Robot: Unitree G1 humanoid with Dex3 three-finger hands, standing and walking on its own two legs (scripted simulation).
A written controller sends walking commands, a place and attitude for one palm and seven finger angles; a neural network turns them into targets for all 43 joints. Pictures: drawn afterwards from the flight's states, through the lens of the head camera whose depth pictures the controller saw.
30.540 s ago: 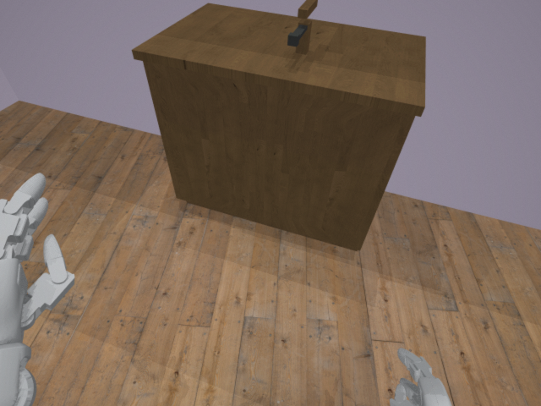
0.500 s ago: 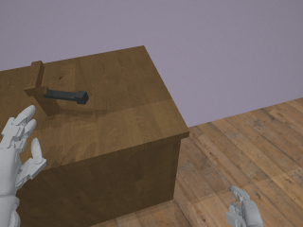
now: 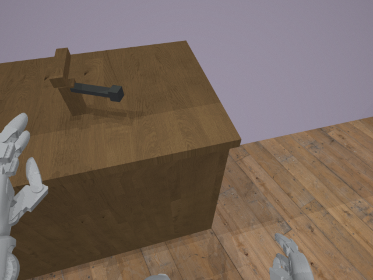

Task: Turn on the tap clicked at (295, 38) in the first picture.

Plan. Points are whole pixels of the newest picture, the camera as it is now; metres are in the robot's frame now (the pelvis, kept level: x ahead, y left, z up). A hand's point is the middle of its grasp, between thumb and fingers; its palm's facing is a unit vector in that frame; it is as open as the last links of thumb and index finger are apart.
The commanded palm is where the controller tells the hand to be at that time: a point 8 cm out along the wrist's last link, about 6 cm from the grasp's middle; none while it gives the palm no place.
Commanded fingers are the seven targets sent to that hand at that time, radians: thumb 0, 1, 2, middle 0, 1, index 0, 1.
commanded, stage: step back with the hand held close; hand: left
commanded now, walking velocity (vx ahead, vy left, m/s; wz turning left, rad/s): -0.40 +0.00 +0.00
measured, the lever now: (116, 93) +0.49 +0.22 +0.13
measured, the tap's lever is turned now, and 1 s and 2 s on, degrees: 63 63 63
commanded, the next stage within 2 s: stop stepping back and stand still in 0.66 s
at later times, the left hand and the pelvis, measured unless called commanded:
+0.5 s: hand (26, 222) +0.16 +0.23 +0.18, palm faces +0.38 -0.85 -0.36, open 7.4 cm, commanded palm +0.11 +0.28 +0.19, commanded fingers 0.00 0.90 0.90 -0.20 -0.30 -0.20 -0.30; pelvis -0.06 +0.00 +0.00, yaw -1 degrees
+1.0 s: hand out of the picture +0.04 +0.24 +0.17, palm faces +0.37 -0.81 -0.45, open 7.4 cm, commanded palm -0.01 +0.27 +0.19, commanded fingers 0.00 0.90 0.90 -0.20 -0.30 -0.20 -0.30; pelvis -0.17 +0.00 +0.01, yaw +0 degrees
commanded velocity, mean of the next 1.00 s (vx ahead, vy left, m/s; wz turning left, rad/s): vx -0.23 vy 0.00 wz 0.01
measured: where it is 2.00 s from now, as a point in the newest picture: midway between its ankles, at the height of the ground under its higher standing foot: outside the picture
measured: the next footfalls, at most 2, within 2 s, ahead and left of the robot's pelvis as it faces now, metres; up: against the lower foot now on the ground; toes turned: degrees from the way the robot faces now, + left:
right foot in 0.44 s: -0.05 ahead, -0.11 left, +0.00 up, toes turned +0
left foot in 0.68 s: -0.04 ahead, +0.12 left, +0.00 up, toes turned +1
